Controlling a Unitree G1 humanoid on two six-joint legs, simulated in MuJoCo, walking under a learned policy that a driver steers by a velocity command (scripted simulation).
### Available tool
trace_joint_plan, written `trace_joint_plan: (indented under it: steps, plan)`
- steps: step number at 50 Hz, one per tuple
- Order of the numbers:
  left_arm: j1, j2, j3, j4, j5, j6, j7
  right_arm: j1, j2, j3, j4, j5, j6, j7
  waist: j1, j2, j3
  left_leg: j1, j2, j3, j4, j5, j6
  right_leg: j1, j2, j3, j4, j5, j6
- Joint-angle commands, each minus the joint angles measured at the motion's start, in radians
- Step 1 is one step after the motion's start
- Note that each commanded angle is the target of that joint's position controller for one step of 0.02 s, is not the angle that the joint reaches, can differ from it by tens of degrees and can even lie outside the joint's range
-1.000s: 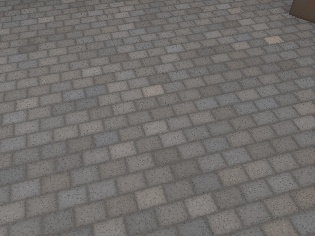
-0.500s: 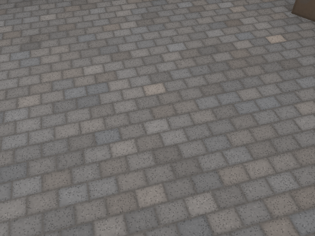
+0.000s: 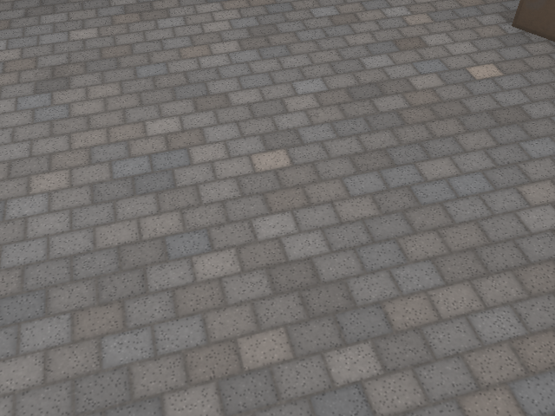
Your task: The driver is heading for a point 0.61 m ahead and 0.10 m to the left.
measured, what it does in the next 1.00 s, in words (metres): goes down: right foot 0.16 m lower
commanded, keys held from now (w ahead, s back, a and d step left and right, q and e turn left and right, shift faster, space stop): w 0.66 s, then w+q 0.16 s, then no key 0.18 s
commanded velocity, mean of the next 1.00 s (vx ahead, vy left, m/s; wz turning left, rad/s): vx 0.39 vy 0.00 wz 0.06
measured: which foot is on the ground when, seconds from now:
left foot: down 0.00-0.68, up 0.70-1.00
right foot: down 0.00-0.18, up 0.20-0.64, down 0.66-1.00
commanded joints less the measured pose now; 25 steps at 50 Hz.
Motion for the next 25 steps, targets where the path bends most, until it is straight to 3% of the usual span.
trace_joint_plan:
  steps: [1, 2, 4, 5, 6, 8, 9, 10, 11, 12, 13, 14, 15, 16, 17, 18, 19, 20, 21, 22, 23, 24, 25]
  plan:
    - [0.085, 0.114, 0.029, -0.021, -0.006, -0.022, 0.011, 0.052, -0.099, -0.027, -0.041, 0.004, -0.028, -0.001, 0.01, -0.029, 0.165, -0.223, 0.006, -0.026, -0.029, -0.377, 0.087, -0.111, -0.037, 0.071, -0.089, -0.448, -0.11]
    - [0.111, 0.122, 0.033, -0.014, -0.004, -0.033, 0.012, 0.038, -0.087, -0.027, -0.047, 0.005, -0.043, 0.004, 0.022, -0.041, 0.165, -0.27, 0.008, -0.027, 0.018, -0.311, 0.088, -0.079, -0.076, 0.128, -0.091, -0.421, -0.133]
    - [0.174, 0.162, 0.046, 0.003, -0.007, -0.044, 0.012, 0.006, -0.05, -0.022, -0.06, 0.005, -0.068, 0.018, 0.039, -0.149, 0.131, -0.343, -0.016, 0.036, 0.173, -0.17, 0.076, -0.003, -0.198, 0.324, -0.173, -0.437, -0.213]
    - [0.166, 0.182, 0.051, 0.0, -0.003, -0.045, 0.01, -0.006, -0.049, -0.024, -0.064, 0.008, -0.078, 0.026, 0.031, -0.179, 0.128, -0.338, -0.003, 0.046, 0.239, -0.134, 0.074, -0.031, -0.255, 0.415, -0.205, -0.443, -0.248]
    - [0.128, 0.184, 0.048, -0.018, -0.001, -0.045, 0.011, 0.004, -0.063, -0.03, -0.062, 0.004, -0.089, 0.027, 0.013, -0.176, 0.135, -0.289, 0.014, 0.036, 0.241, -0.137, 0.078, -0.099, -0.261, 0.43, -0.216, -0.424, -0.25]
    - [-0.027, 0.176, 0.037, -0.079, -0.017, -0.048, -0.001, 0.137, -0.032, -0.028, -0.018, 0.018, -0.1, 0.024, -0.085, -0.156, 0.137, -0.042, 0.003, 0.04, 0.095, -0.133, 0.09, -0.298, -0.175, 0.297, -0.107, -0.325, -0.192]
    - [-0.087, 0.132, 0.027, -0.098, -0.015, -0.059, -0.005, 0.311, -0.048, -0.039, 0.056, 0.017, -0.099, 0.028, -0.148, -0.063, 0.106, 0.16, -0.008, 0.001, 0.106, -0.095, 0.079, -0.47, -0.065, 0.113, 0.079, -0.204, -0.148]
    - [-0.115, 0.065, 0.007, -0.148, -0.044, -0.086, -0.012, 0.433, -0.163, -0.065, 0.084, 0.019, -0.108, 0.037, -0.167, 0.217, 0.105, 0.256, 0.191, -0.367, -0.097, -0.155, 0.17, -0.63, 0.069, -0.081, 0.446, -0.153, -0.079]
    - [-0.163, 0.081, 0.006, -0.172, -0.039, -0.12, -0.01, 0.444, -0.214, -0.066, 0.06, 0.003, -0.127, 0.057, -0.164, 0.329, 0.112, 0.3, 0.359, -0.697, -0.186, -0.015, 0.283, -0.808, 0.061, -0.021, 0.676, -0.24, -0.076]
    - [-0.152, 0.121, 0.013, -0.166, -0.04, -0.138, -0.014, 0.385, -0.175, -0.049, 0.036, -0.009, -0.138, 0.061, -0.122, 0.194, 0.154, 0.312, 0.37, -0.644, -0.155, 0.066, 0.309, -0.896, 0.016, 0.025, 0.792, -0.197, -0.092]
    - [-0.116, 0.121, 0.014, -0.149, -0.028, -0.142, -0.019, 0.323, -0.164, -0.043, 0.012, -0.013, -0.14, 0.066, -0.086, 0.102, 0.155, 0.282, 0.347, -0.551, -0.124, 0.177, 0.291, -0.897, -0.009, 0.025, 0.844, -0.119, -0.099]
    - [-0.092, 0.112, 0.013, -0.142, -0.011, -0.134, -0.023, 0.282, -0.155, -0.037, 0.001, -0.008, -0.133, 0.068, -0.055, 0.032, 0.149, 0.248, 0.327, -0.458, -0.106, 0.267, 0.261, -0.885, -0.05, 0.015, 0.803, -0.053, -0.096]
    - [-0.099, 0.114, 0.015, -0.146, -0.003, -0.124, -0.023, 0.224, -0.139, -0.025, -0.018, 0.0, -0.121, 0.064, -0.027, 0.014, 0.16, 0.166, 0.305, -0.371, -0.127, 0.297, 0.224, -0.824, -0.091, 0.019, 0.719, 0.015, -0.081]
    - [-0.12, 0.113, 0.013, -0.155, -0.004, -0.114, -0.027, 0.201, -0.118, -0.018, -0.029, 0.001, -0.108, 0.06, -0.024, 0.044, 0.151, 0.108, 0.27, -0.312, -0.156, 0.284, 0.202, -0.754, -0.102, -0.001, 0.653, 0.089, -0.063]
    - [-0.138, 0.106, 0.01, -0.153, 0.013, -0.106, -0.044, 0.251, -0.107, -0.018, -0.012, -0.014, -0.108, 0.052, -0.038, 0.035, 0.121, 0.113, 0.245, -0.274, -0.128, 0.277, 0.193, -0.737, -0.089, -0.031, 0.688, 0.237, -0.055]
    - [-0.164, 0.114, 0.012, -0.169, 0.013, -0.103, -0.049, 0.262, -0.111, -0.012, -0.016, -0.013, -0.112, 0.039, -0.031, 0.064, 0.135, 0.092, 0.237, -0.248, -0.132, 0.318, 0.183, -0.75, -0.081, -0.03, 0.658, 0.296, -0.056]
    - [-0.223, 0.11, 0.011, -0.192, 0.009, -0.111, -0.059, 0.325, -0.103, -0.009, 0.018, -0.01, -0.12, 0.022, -0.054, 0.081, 0.147, 0.174, 0.25, -0.254, -0.115, 0.32, 0.17, -0.854, -0.1, 0.028, 0.609, 0.354, -0.072]
    - [-0.322, 0.12, 0.008, -0.245, -0.002, -0.13, -0.063, 0.332, -0.116, -0.004, -0.002, -0.005, -0.13, 0.01, -0.072, 0.08, 0.178, 0.196, 0.223, -0.215, -0.127, 0.267, 0.151, -0.901, -0.086, 0.009, 0.445, 0.439, -0.084]
    - [-0.412, 0.115, 0.0, -0.279, 0.016, -0.144, -0.07, 0.252, -0.123, -0.001, -0.029, -0.006, -0.132, -0.008, -0.067, 0.061, 0.215, 0.013, 0.141, -0.124, -0.151, 0.178, 0.126, -0.724, -0.056, -0.042, 0.21, 0.636, -0.078]
    - [-0.444, 0.081, -0.011, -0.294, 0.046, -0.157, -0.089, 0.213, -0.121, 0.011, -0.043, -0.016, -0.129, -0.01, -0.083, 0.08, 0.195, -0.133, 0.097, -0.071, -0.152, 0.123, 0.104, -0.501, -0.015, -0.085, 0.098, 0.842, -0.091]
    - [-0.423, 0.07, -0.012, -0.299, 0.052, -0.167, -0.113, 0.199, -0.137, 0.008, -0.041, -0.02, -0.129, -0.007, -0.076, 0.083, 0.139, -0.262, 0.083, -0.037, -0.142, 0.064, 0.083, -0.27, 0.01, -0.096, 0.059, 1.019, -0.099]
    - [-0.392, 0.098, -0.003, -0.303, 0.04, -0.169, -0.123, 0.179, -0.161, 0.002, -0.046, -0.019, -0.13, 0.0, -0.066, 0.103, 0.123, -0.302, 0.087, -0.023, -0.112, 0.022, 0.076, -0.173, 0.011, -0.082, 0.089, 1.07, -0.094]
    - [-0.4, 0.113, 0.003, -0.313, 0.031, -0.158, -0.127, 0.19, -0.13, 0.012, -0.034, 0.0, -0.138, 0.011, -0.07, 0.098, 0.129, -0.271, 0.098, -0.013, -0.073, 0.003, 0.065, -0.169, -0.011, -0.05, 0.078, 1.038, -0.096]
